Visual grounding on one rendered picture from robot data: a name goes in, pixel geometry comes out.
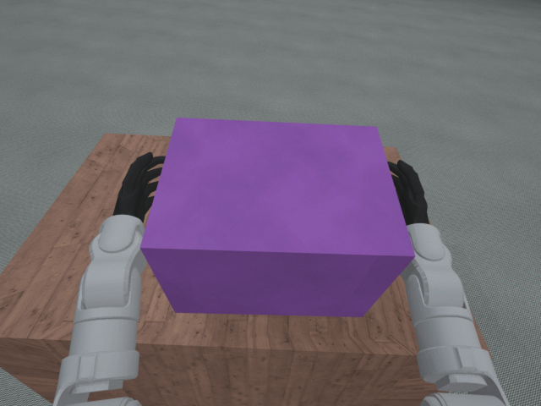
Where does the left robot hand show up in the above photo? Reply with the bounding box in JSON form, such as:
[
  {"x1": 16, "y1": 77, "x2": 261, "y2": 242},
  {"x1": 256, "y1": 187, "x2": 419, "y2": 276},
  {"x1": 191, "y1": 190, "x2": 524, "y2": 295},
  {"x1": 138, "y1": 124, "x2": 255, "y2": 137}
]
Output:
[{"x1": 113, "y1": 152, "x2": 166, "y2": 223}]

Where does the robot right forearm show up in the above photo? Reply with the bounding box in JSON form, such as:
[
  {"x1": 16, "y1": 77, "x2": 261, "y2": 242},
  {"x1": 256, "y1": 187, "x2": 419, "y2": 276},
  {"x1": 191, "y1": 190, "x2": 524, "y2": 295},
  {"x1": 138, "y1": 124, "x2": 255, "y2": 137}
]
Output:
[{"x1": 400, "y1": 223, "x2": 510, "y2": 406}]

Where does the right robot hand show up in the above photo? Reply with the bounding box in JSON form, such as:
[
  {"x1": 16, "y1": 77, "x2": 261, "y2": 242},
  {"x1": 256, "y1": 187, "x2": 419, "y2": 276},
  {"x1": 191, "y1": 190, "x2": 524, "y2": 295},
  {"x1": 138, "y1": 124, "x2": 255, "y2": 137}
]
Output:
[{"x1": 388, "y1": 160, "x2": 429, "y2": 225}]

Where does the carton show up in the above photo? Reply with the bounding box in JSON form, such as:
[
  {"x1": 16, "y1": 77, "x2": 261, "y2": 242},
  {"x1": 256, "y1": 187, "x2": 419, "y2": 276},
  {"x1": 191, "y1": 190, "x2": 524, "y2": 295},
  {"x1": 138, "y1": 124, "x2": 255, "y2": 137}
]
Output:
[{"x1": 140, "y1": 118, "x2": 415, "y2": 317}]

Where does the pedestal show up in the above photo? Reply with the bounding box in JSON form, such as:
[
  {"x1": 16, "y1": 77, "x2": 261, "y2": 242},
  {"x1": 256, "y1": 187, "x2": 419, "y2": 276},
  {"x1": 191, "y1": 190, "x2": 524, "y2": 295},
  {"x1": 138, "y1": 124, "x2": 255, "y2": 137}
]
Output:
[{"x1": 0, "y1": 133, "x2": 493, "y2": 406}]

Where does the robot left forearm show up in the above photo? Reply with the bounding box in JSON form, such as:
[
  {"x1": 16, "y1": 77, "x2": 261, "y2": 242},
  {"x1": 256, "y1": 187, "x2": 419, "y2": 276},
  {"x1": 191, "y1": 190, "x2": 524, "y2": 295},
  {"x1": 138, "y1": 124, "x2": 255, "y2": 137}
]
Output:
[{"x1": 52, "y1": 215, "x2": 147, "y2": 406}]

